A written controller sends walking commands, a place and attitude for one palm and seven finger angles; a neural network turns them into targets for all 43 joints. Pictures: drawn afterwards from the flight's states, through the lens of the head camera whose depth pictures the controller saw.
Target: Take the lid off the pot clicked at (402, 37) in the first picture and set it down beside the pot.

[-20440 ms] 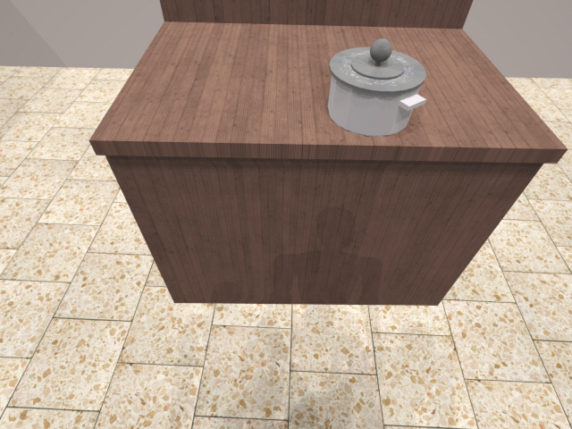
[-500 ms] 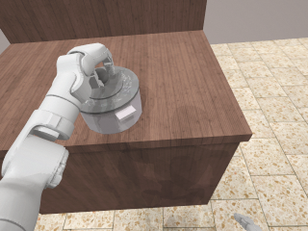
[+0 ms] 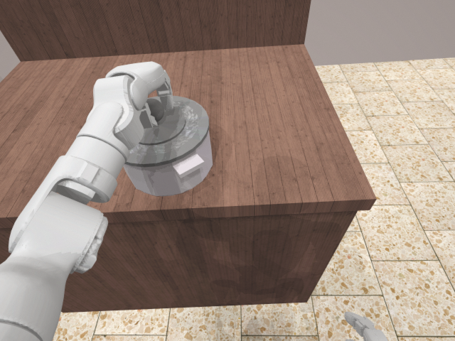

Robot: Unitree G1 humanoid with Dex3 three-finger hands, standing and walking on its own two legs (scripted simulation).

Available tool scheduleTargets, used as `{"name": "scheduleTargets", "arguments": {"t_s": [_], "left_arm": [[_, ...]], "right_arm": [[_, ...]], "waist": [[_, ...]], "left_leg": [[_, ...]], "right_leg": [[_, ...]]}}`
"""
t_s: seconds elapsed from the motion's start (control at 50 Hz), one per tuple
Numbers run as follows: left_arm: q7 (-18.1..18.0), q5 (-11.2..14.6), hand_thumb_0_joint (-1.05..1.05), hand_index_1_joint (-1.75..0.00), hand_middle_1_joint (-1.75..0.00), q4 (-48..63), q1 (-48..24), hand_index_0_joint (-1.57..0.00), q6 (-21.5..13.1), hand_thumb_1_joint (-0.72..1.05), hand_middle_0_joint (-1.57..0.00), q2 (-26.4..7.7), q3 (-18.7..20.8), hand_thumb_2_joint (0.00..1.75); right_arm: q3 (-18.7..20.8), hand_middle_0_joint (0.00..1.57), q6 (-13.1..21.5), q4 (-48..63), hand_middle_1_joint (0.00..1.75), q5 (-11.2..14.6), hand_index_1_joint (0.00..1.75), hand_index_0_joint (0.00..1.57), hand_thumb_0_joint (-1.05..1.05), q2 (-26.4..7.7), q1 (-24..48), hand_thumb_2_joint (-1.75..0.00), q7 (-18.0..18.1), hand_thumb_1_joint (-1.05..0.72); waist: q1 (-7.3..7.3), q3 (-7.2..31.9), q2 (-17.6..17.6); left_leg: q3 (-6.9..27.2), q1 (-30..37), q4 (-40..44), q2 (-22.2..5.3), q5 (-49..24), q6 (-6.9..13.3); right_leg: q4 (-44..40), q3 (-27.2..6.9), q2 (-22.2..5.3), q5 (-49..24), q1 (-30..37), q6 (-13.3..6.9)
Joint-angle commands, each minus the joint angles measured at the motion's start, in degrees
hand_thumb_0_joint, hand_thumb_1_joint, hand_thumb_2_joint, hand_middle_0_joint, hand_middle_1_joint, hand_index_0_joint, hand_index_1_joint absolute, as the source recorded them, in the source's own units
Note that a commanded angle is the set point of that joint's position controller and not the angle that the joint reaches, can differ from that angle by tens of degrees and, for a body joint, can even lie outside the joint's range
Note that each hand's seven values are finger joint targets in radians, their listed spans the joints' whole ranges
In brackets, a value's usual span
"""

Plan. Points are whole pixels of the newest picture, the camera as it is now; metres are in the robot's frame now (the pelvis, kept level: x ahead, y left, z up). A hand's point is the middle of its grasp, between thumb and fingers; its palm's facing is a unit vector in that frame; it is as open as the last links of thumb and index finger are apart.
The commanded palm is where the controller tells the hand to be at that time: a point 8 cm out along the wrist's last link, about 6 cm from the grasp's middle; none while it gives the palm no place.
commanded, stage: close the fingers and squeeze the knob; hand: left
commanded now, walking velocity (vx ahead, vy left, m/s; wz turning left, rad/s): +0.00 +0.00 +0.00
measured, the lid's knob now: (152, 110) +0.49 +0.14 +0.17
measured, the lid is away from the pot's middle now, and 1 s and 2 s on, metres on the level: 0.01 0.01 0.02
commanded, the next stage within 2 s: lift the lid straight up in 0.02 s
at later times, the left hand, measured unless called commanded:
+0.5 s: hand (151, 102) +0.45 +0.13 +0.21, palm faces -0.26 -0.08 -0.96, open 7.4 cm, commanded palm +0.43 +0.14 +0.28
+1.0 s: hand (137, 82) +0.45 +0.14 +0.25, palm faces -0.21 -0.07 -0.98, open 7.4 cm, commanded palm +0.43 +0.15 +0.32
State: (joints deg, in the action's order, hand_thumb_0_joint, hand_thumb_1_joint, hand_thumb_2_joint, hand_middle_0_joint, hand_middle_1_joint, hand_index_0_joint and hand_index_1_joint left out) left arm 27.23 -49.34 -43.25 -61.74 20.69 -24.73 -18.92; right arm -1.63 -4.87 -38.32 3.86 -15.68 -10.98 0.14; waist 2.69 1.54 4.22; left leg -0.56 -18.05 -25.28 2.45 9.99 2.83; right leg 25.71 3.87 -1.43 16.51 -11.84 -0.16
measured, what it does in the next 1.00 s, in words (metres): stands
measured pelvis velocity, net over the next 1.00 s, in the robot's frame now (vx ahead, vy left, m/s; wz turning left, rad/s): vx -0.01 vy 0.00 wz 0.00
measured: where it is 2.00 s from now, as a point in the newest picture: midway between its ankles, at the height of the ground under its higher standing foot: outside the picture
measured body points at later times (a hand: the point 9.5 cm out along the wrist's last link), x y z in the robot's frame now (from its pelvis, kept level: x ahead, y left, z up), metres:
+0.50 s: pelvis +0.00 +0.00 +0.00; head +0.02 -0.03 +0.45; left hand +0.46 +0.13 +0.26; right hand +0.14 -0.25 -0.12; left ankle +0.03 +0.09 -0.74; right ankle -0.04 -0.12 -0.74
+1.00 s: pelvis -0.01 +0.00 +0.00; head +0.00 -0.03 +0.45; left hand +0.45 +0.14 +0.30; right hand +0.14 -0.25 -0.12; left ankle +0.03 +0.09 -0.74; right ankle -0.04 -0.12 -0.74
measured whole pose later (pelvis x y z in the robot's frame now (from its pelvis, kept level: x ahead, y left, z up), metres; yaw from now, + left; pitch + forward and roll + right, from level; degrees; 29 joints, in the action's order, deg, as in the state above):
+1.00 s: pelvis -0.01 +0.00 +0.00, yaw +0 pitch +2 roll +0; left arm 31.0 -49.3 -43.9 -69.4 21.3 -27.2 -18.9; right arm -2.6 -2.0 -38.9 4.2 -15.7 -9.3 1.3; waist 2.3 1.0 4.2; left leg -0.5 -17.1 -24.4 2.3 8.9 2.6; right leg 25.8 3.8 -1.2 16.0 -11.3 -0.4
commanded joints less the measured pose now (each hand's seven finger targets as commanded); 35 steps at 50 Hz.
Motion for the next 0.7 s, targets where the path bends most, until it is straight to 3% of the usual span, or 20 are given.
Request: {"name": "scheduleTargets", "arguments": {"t_s": [0.0, 0.04, 0.08, 0.14, 0.16, 0.24, 0.26, 0.34, 0.36, 0.38, 0.44, 0.46, 0.52, 0.54, 0.56, 0.58, 0.62, 0.64, 0.66, 0.68], "left_arm": [[-2.0, -1.2, 0.0, -1.01, -0.99, 10.9, -33.4, -0.87, -0.8, 0.63, -0.89, -8.4, 4.0, 0.98], [-1.9, 0.0, 0.0, -1.01, -0.99, 11.2, -31.5, -0.87, -0.9, 0.64, -0.9, -8.4, 4.6, 0.98], [-1.8, -1.2, 0.0, -1.02, -0.99, 10.6, -31.6, -0.88, -0.9, 0.65, -0.9, -11.5, 6.7, 0.99], [-1.6, 0.6, 0.0, -1.02, -0.99, 14.7, -33.7, -0.88, -1.2, 0.66, -0.91, -7.2, 3.2, 0.99], [-2.0, -0.5, 0.0, -1.02, -0.99, 15.5, -35.2, -0.88, -1.2, 0.66, -0.91, -10.8, 5.9, 0.99], [-2.1, 0.1, 0.0, -1.02, -0.99, 15.9, -35.0, -0.88, -1.2, 0.66, -0.91, -11.4, 6.5, 0.99], [-2.5, -1.1, 0.0, -1.02, -0.99, 16.3, -37.4, -0.88, -1.3, 0.66, -0.91, -15.5, 9.3, 0.99], [-2.3, 0.5, 0.0, -1.02, -0.99, 16.7, -35.4, -0.88, -1.2, 0.66, -0.91, -11.5, 6.8, 0.99], [-2.6, -0.8, 0.0, -1.02, -0.99, 17.5, -37.4, -0.88, -1.3, 0.66, -0.91, -15.8, 9.7, 0.99], [-2.5, -1.1, 0.0, -1.02, -0.99, 16.2, -37.5, -0.88, -1.1, 0.66, -0.91, -16.0, 9.8, 0.99], [-2.3, -0.1, 0.0, -1.02, -0.99, 16.5, -36.7, -0.88, -1.0, 0.66, -0.91, -12.6, 7.3, 0.99], [-2.6, -1.6, 0.0, -1.02, -0.99, 16.4, -37.1, -0.88, -0.9, 0.66, -0.91, -17.5, 10.9, 0.99], [-2.0, -1.8, 0.0, -1.02, -0.99, 16.8, -36.6, -0.88, -0.6, 0.66, -0.91, -14.9, 9.0, 0.99], [-1.8, -0.5, 0.0, -1.02, -0.99, 18.6, -34.9, -0.88, -0.6, 0.66, -0.91, -13.1, 7.9, 0.99], [-1.8, -1.8, 0.0, -1.02, -0.99, 18.4, -35.0, -0.88, -0.3, 0.66, -0.91, -16.7, 10.6, 0.99], [-1.6, -2.0, 0.0, -1.02, -0.99, 15.0, -33.4, -0.88, 0.2, 0.66, -0.91, -17.3, 10.9, 0.99], [-1.1, -1.7, 0.0, -1.02, -0.99, 16.9, -35.9, -0.88, 0.4, 0.66, -0.91, -15.5, 9.0, 0.99], [-1.0, -0.5, 0.0, -1.02, -0.99, 18.6, -34.5, -0.88, 0.2, 0.66, -0.91, -13.9, 8.1, 0.99], [-1.1, -1.9, 0.0, -1.02, -0.99, 18.2, -35.7, -0.88, 0.3, 0.66, -0.91, -18.0, 10.7, 0.99], [-0.9, -2.2, 0.0, -1.02, -0.99, 16.4, -36.5, -0.88, 0.5, 0.66, -0.91, -18.5, 10.9, 0.99]], "right_arm": [[2.1, 0.2, 2.8, 7.4, 0.3, 0.0, 0.3, 0.2, 0.0, -6.3, 4.2, -0.9, 0.4, -0.9], [2.5, 0.2, 2.8, 7.4, 0.3, -0.3, 0.3, 0.2, 0.0, -6.9, 4.1, -0.9, 0.3, -0.9], [2.2, 0.2, 2.9, 7.2, 0.3, -0.4, 0.3, 0.2, 0.0, -6.8, 4.1, -0.9, 0.3, -0.9], [2.4, 0.2, 3.1, 7.8, 0.3, 0.0, 0.3, 0.2, 0.0, -6.5, 5.0, -0.9, 0.2, -0.9], [2.3, 0.2, 3.5, 7.7, 0.3, -0.2, 0.3, 0.2, 0.0, -6.4, 4.8, -0.9, 0.2, -0.9], [2.4, 0.2, 4.0, 7.6, 0.3, -0.3, 0.3, 0.2, 0.0, -6.5, 4.7, -0.9, 0.3, -0.9], [2.1, 0.2, 4.2, 7.1, 0.3, -0.3, 0.3, 0.2, 0.0, -6.5, 4.6, -0.9, 0.3, -0.9], [2.4, 0.2, 4.7, 7.4, 0.3, -0.2, 0.3, 0.2, 0.0, -6.6, 4.7, -0.9, 0.1, -0.9], [2.2, 0.2, 5.0, 7.4, 0.3, -0.3, 0.3, 0.2, 0.0, -6.4, 5.2, -0.9, 0.1, -0.9], [2.1, 0.2, 5.0, 7.4, 0.3, -0.4, 0.3, 0.2, 0.0, -6.5, 5.4, -0.9, 0.3, -0.9], [2.2, 0.2, 5.0, 7.6, 0.3, -0.1, 0.3, 0.2, 0.0, -6.5, 5.4, -0.9, 0.3, -0.9], [2.0, 0.2, 5.1, 7.3, 0.3, -0.2, 0.3, 0.2, 0.0, -6.5, 5.5, -0.9, 0.3, -0.9], [2.0, 0.2, 5.1, 7.9, 0.3, -0.2, 0.3, 0.2, 0.0, -6.2, 6.3, -0.9, 0.1, -0.9], [2.2, 0.2, 4.8, 8.3, 0.3, -0.1, 0.3, 0.2, 0.0, -6.5, 6.3, -0.9, -0.2, -0.9], [2.1, 0.2, 5.0, 8.3, 0.3, -0.2, 0.3, 0.2, 0.0, -6.2, 6.8, -0.9, -0.3, -0.9], [1.8, 0.2, 4.3, 8.1, 0.3, -0.2, 0.3, 0.2, 0.0, -6.5, 6.9, -0.9, -0.1, -0.9], [1.7, 0.2, 4.1, 8.5, 0.3, 0.3, 0.3, 0.2, 0.0, -6.2, 7.4, -0.9, -0.1, -0.9], [1.9, 0.2, 4.1, 9.2, 0.3, 0.2, 0.3, 0.2, 0.0, -6.5, 7.9, -0.9, -0.1, -0.9], [1.6, 0.2, 4.2, 8.8, 0.3, 0.1, 0.3, 0.2, 0.0, -6.2, 7.8, -0.9, 0.1, -0.9], [1.5, 0.2, 3.9, 8.5, 0.3, 0.0, 0.3, 0.2, 0.0, -6.4, 7.7, -0.9, 0.3, -0.9]], "waist": [[1.1, 21.4, -5.5], [1.01, 21.7, -4.9], [0.52, 22.3, -6.1], [1.18, 22.1, -3.9], [0.53, 23.9, -3.6], [0.57, 23.9, -4.1], [0.0, 24.9, -4.3], [0.14, 25.0, -3.5], [-0.46, 26.1, -4.4], [-0.44, 25.1, -4.1], [-0.09, 24.4, -4.3], [-1.0, 26.1, -5.0], [-0.92, 25.5, -4.3], [-0.73, 26.2, -3.6], [-1.52, 26.7, -4.5], [-1.32, 23.9, -5.8], [-1.04, 23.2, -6.6], [-0.99, 24.5, -4.5], [-1.44, 25.4, -5.2], [-1.18, 23.3, -5.6]], "left_leg": [[4.2, 18.0, 0.6, 1.1, -12.2, 1.8], [4.1, 18.5, 0.0, 1.2, -14.1, 2.1], [3.8, 17.8, 0.1, 1.3, -14.1, 2.1], [4.1, 19.3, 0.1, 1.1, -14.7, 2.0], [4.6, 20.5, 0.1, 0.9, -15.8, 1.8], [4.5, 20.1, -0.1, 1.3, -17.0, 2.2], [4.6, 20.3, 0.3, 1.0, -16.7, 1.8], [4.7, 21.1, 0.1, 1.0, -19.2, 2.1], [4.6, 21.2, 0.4, 1.0, -17.9, 1.8], [4.2, 20.3, 0.3, 1.2, -16.9, 2.1], [4.2, 20.0, 0.3, 1.2, -17.6, 2.1], [4.2, 20.0, 0.4, 1.0, -18.1, 1.9], [4.0, 20.4, 0.0, 1.1, -19.6, 2.0], [4.1, 21.0, -0.3, 0.9, -21.9, 2.1], [4.0, 20.6, -0.3, 0.9, -21.4, 1.9], [3.4, 18.3, 0.0, 1.1, -18.9, 2.1], [3.3, 17.9, 0.4, 1.1, -17.0, 2.1], [3.1, 18.9, -0.2, 1.2, -18.6, 2.3], [3.2, 18.6, 0.2, 1.1, -17.5, 2.0], [3.0, 17.5, 0.3, 1.3, -16.2, 2.2]], "right_leg": [[-2.4, -0.9, 3.0, -18.2, -2.9, -2.4], [-2.7, -1.0, 2.7, -19.9, -2.3, -2.5], [-2.3, -1.2, 2.9, -21.1, -0.9, -2.3], [-2.6, -0.9, 2.6, -20.2, -2.1, -2.4], [-2.0, -1.1, 3.0, -20.2, -1.8, -2.4], [-2.5, -1.2, 2.9, -22.2, -0.4, -2.4], [-2.0, -1.3, 3.0, -22.0, 0.1, -2.4], [-2.3, -1.1, 2.8, -23.0, 0.1, -2.4], [-2.0, -1.5, 2.9, -22.5, 0.6, -2.2], [-2.1, -1.7, 2.9, -22.9, 0.7, -2.3], [-2.5, -1.3, 2.7, -23.0, 0.5, -2.3], [-1.8, -1.7, 2.7, -23.3, 1.7, -2.3], [-1.8, -1.7, 2.7, -24.3, 0.8, -2.3], [-2.1, -1.6, 2.5, -25.1, 1.6, -2.3], [-1.6, -1.9, 2.5, -24.9, 2.0, -2.2], [-2.0, -1.9, 2.6, -24.6, 1.8, -2.3], [-2.0, -1.7, 2.5, -23.6, 1.2, -2.2], [-2.2, -1.8, 2.2, -24.4, 1.8, -2.3], [-1.7, -2.0, 2.3, -23.5, 2.4, -2.2], [-2.1, -1.9, 2.5, -23.6, 1.8, -2.2]]}}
